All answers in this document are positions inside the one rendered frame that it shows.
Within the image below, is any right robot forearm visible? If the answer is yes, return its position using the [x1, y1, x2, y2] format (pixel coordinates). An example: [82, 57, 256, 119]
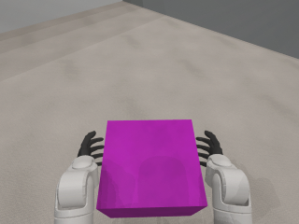
[205, 154, 252, 224]

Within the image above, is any robot right hand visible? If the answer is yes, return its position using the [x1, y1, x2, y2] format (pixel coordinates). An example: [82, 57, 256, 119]
[195, 131, 223, 167]

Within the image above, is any left robot forearm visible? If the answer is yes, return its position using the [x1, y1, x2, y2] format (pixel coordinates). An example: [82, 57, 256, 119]
[54, 155, 99, 224]

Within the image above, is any carton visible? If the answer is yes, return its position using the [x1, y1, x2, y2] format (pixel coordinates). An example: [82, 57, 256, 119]
[96, 119, 208, 218]

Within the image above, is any robot left hand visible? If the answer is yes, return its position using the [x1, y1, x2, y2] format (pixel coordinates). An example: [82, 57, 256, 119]
[78, 131, 105, 166]

